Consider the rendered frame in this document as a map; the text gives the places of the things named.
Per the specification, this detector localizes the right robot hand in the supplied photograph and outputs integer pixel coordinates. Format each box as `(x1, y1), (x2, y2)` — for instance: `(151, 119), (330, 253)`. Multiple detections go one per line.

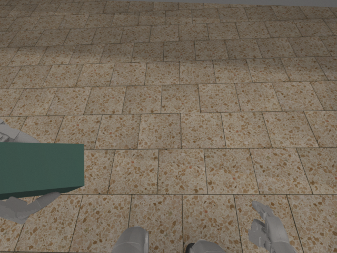
(248, 201), (290, 251)

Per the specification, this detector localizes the robot thigh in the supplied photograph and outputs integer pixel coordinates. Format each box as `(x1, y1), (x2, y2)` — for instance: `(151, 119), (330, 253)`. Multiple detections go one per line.
(111, 227), (149, 253)
(190, 241), (226, 253)

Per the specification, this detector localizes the right robot forearm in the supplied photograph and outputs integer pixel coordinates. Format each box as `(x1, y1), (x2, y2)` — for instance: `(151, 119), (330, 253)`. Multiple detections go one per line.
(270, 241), (297, 253)

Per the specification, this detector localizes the left robot hand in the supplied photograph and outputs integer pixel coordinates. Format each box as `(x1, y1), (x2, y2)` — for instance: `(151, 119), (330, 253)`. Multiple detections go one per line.
(0, 119), (61, 225)

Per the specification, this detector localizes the sponge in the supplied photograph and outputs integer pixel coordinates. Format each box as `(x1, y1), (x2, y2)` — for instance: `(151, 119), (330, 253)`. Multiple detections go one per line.
(0, 142), (84, 200)

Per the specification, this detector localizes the left robot thigh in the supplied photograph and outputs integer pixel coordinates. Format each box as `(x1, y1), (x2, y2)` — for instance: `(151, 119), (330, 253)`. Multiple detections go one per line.
(111, 227), (149, 253)

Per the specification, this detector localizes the right robot thigh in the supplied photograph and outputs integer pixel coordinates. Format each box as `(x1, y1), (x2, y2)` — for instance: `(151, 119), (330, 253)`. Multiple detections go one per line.
(190, 241), (226, 253)

